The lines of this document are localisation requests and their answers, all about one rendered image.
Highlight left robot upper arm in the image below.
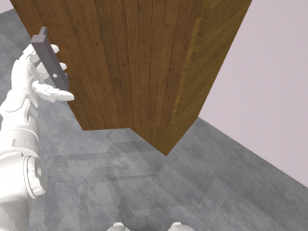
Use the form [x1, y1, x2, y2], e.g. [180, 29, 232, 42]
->
[0, 155, 48, 231]

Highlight cupboard door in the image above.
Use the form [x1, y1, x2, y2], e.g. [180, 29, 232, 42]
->
[10, 0, 200, 131]

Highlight left robot shin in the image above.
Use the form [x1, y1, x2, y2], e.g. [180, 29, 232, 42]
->
[114, 222, 124, 226]

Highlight left robot forearm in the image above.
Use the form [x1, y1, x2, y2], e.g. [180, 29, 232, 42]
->
[0, 89, 39, 162]

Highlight robot left hand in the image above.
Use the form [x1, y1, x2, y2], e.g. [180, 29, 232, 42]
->
[11, 44, 74, 103]

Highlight robot shin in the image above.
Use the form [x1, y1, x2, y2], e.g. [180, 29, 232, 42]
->
[114, 222, 124, 226]
[170, 222, 181, 228]

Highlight right robot shin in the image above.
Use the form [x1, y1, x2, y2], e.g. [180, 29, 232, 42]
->
[170, 222, 181, 228]

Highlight handle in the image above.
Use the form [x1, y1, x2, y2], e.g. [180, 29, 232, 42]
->
[31, 26, 70, 91]

